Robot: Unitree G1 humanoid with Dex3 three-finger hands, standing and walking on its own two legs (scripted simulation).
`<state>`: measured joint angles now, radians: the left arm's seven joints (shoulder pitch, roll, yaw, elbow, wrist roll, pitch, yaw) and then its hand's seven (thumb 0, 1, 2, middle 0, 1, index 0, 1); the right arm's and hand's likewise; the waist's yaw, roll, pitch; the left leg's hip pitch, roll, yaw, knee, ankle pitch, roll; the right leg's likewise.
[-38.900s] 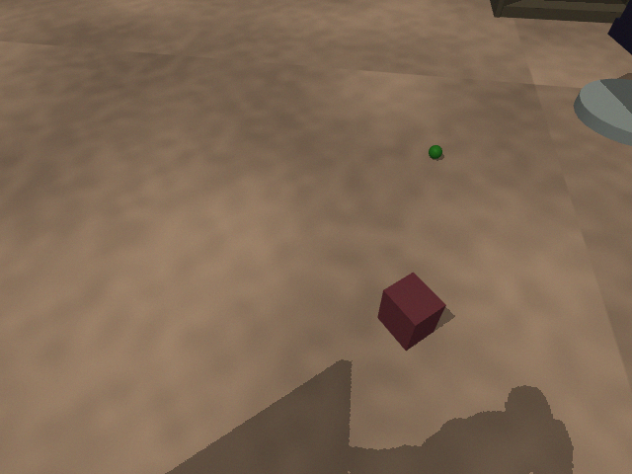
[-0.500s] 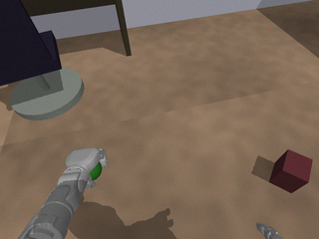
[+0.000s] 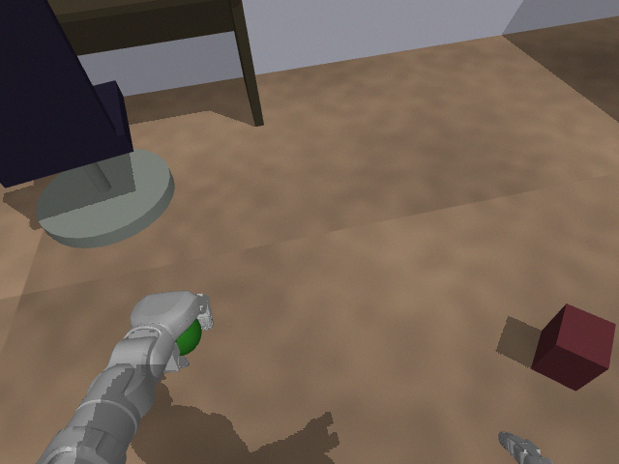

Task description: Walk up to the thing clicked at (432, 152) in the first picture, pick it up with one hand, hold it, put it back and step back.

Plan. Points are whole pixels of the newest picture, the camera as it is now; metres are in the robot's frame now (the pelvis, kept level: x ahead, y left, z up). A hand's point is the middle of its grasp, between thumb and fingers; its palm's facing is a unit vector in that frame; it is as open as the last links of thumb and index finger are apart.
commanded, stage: hold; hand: left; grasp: from above
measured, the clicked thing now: (178, 333) +0.32 +0.23 -0.06
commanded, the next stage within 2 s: crouch in 1.12 s
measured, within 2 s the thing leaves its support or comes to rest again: neither
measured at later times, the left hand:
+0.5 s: hand (175, 351) +0.28 +0.22 -0.02, palm faces -0.44 -0.06 -0.89, open 8.4 cm
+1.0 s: hand (174, 346) +0.29 +0.22 -0.02, palm faces -0.44 -0.06 -0.89, open 8.4 cm
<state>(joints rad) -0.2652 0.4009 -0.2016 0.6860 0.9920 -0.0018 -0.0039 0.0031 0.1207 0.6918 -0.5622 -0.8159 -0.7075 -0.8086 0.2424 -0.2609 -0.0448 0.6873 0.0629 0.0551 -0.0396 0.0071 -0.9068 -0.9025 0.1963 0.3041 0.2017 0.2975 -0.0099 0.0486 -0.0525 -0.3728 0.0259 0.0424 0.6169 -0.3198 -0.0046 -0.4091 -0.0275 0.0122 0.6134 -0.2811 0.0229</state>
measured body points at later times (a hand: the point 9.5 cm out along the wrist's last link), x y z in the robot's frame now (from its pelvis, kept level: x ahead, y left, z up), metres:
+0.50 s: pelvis -0.01 -0.01 +0.01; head +0.00 -0.03 +0.46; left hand +0.30 +0.22 +0.03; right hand +0.13 -0.26 -0.11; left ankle +0.00 +0.12 -0.73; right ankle +0.02 -0.14 -0.73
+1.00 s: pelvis -0.01 -0.01 +0.01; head +0.00 -0.03 +0.46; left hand +0.30 +0.22 +0.03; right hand +0.14 -0.26 -0.11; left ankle +0.00 +0.12 -0.73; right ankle +0.02 -0.14 -0.73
